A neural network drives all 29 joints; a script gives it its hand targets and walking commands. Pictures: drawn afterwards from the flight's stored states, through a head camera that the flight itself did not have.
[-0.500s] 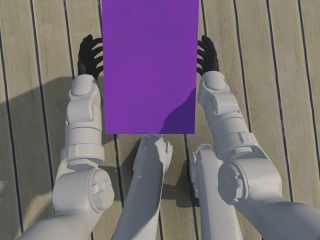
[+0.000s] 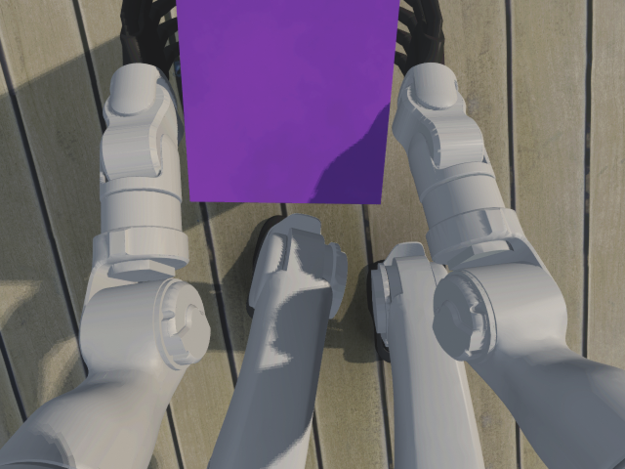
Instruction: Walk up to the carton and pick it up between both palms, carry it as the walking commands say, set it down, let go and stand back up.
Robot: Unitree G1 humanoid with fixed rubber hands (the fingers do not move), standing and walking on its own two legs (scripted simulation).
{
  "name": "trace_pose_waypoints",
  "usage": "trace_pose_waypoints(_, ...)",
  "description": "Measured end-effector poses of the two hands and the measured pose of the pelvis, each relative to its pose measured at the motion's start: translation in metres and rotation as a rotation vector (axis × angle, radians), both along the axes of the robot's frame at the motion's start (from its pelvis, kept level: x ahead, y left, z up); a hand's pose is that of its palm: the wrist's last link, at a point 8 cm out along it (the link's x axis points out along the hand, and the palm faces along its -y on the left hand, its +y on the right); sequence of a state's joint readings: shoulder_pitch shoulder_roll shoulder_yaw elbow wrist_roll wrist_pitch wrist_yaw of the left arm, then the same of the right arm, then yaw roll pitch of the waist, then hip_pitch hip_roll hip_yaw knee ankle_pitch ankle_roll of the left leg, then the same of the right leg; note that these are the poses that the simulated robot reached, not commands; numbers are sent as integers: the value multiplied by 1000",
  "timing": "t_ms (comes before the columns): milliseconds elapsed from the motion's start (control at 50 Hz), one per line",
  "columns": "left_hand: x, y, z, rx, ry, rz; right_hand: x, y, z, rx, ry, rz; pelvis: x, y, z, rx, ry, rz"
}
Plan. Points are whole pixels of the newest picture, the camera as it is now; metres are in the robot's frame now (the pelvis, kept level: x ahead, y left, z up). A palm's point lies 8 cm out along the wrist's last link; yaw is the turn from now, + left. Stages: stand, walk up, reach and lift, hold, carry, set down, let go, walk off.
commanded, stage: set down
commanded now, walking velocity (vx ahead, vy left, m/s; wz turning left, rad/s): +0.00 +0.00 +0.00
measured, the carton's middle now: (286, 56) +0.50 +0.16 -0.23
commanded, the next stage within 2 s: none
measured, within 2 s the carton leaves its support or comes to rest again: rests again in 1.40 s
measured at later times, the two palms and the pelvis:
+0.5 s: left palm (158, 49) +0.47 +0.29 -0.19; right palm (405, 67) +0.51 +0.02 -0.20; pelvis -0.02 +0.00 -0.04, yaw +0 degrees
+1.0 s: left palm (166, 68) +0.46 +0.29 -0.21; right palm (398, 78) +0.51 +0.02 -0.22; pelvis -0.02 +0.00 -0.06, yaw -1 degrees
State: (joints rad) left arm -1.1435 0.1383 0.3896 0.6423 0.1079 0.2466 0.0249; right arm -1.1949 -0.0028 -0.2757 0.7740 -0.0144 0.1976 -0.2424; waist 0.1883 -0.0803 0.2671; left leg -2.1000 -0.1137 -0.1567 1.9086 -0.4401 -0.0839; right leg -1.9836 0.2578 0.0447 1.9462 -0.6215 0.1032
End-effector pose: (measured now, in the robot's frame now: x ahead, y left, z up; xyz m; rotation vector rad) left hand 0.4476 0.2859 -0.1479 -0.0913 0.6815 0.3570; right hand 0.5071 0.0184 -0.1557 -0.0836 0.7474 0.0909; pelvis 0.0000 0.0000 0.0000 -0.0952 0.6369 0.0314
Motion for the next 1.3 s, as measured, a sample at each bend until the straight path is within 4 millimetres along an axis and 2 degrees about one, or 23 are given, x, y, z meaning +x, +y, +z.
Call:
trace_pose_waypoints(120, 0, 7, -32, 2, -30, 3, 1, 7, -32, 8, -28, 0, -14, -4, -12, 19, -134, 5)
trace_pose_waypoints(180, -3, 8, -55, -37, -9, 23, -2, 8, -51, -16, -4, 13, -15, -5, -24, 12, -113, 6)
trace_pose_waypoints(240, -9, 6, -67, -46, 45, 3, -9, 6, -59, -46, 45, 12, -15, -3, -32, 9, -134, -3)
trace_pose_waypoints(320, -4, 4, -59, -34, 34, -14, -11, 2, -56, -40, 32, 2, -17, -1, -38, 7, -157, 7)
trace_pose_waypoints(400, 11, 5, -45, -26, -1, -18, -1, 3, -47, -25, -2, -9, -21, -1, -40, 15, -166, 7)
trace_pose_waypoints(500, 20, 8, -40, -7, 21, -41, 6, 5, -44, -54, 10, 17, -22, -2, -42, 25, -144, -10)
trace_pose_waypoints(720, 7, 6, -62, -30, 54, -23, -5, 3, -66, -24, 50, -5, -15, 0, -46, 33, -103, -40)
trace_pose_waypoints(940, 8, 10, -66, -19, 64, -40, -1, 9, -68, -45, 37, 37, -18, -4, -54, 56, -125, -51)
trace_pose_waypoints(1160, 14, -9, -71, 0, 109, -79, -1, -11, -75, -54, 77, 22, -8, -5, -58, 58, -35, -67)
trace_pose_waypoints(1300, 19, -10, -70, 14, 112, -89, 4, -13, -77, -32, 67, 19, -2, -8, -59, 66, 10, -76)
